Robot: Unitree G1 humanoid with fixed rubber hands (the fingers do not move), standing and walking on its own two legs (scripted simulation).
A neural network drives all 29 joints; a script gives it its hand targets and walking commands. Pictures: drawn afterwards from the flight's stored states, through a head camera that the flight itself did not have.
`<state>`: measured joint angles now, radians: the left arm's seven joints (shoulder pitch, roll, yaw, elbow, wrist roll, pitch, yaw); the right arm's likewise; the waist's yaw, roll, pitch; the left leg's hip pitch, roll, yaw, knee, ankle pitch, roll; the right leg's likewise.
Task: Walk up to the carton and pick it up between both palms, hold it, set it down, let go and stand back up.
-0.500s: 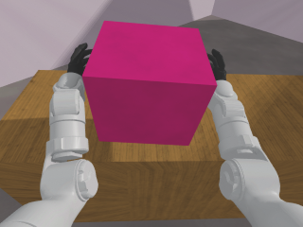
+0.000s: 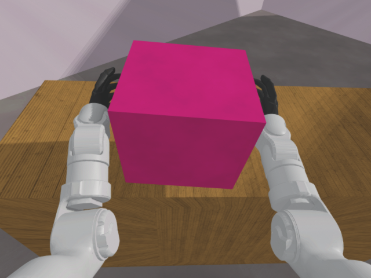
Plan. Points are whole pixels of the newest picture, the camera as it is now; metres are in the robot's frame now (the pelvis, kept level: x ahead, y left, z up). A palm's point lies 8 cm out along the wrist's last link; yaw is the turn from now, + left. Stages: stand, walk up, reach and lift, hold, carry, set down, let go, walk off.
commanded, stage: set down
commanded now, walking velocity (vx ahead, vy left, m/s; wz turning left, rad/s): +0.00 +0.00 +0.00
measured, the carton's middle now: (184, 117) +0.43 +0.03 +0.13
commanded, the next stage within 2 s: none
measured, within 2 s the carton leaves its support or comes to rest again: neither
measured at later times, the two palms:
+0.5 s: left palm (112, 108) +0.42 +0.19 +0.15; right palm (264, 115) +0.43 -0.16 +0.15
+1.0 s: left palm (118, 112) +0.43 +0.18 +0.13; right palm (266, 120) +0.43 -0.17 +0.13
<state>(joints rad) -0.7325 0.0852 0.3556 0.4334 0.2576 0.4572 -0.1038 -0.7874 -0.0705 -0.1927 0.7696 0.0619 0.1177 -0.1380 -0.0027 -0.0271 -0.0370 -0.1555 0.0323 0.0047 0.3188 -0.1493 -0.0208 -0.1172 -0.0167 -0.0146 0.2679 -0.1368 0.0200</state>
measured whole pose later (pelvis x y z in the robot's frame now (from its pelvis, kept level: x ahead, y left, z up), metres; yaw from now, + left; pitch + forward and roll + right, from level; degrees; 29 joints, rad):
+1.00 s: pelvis +0.02 +0.00 +0.00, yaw +0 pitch +1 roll -1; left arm -0.81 0.08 0.40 0.78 0.26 0.20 -0.08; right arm -0.80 -0.04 -0.37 0.90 -0.10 -0.01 -0.09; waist 0.00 -0.03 -0.01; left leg -0.16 0.03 0.00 0.31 -0.17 -0.02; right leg -0.12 -0.02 -0.02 0.27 -0.16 0.02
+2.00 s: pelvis +0.03 +0.00 +0.00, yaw +0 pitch +2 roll +0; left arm -0.81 0.07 0.42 0.90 0.26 0.09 -0.08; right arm -0.75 0.01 -0.50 0.87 -0.24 -0.08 -0.05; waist 0.00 -0.03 0.02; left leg -0.16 0.03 0.00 0.31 -0.19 -0.02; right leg -0.12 -0.02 -0.02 0.27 -0.18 0.02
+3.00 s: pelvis +0.03 +0.00 +0.00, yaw +0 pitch +2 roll +0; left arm -0.81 0.05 0.49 0.92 0.30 0.02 -0.11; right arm -0.70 0.06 -0.58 0.80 -0.32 -0.11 -0.02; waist 0.00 -0.03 0.04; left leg -0.16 0.03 0.00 0.31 -0.19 -0.02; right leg -0.12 -0.02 -0.02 0.27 -0.18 0.02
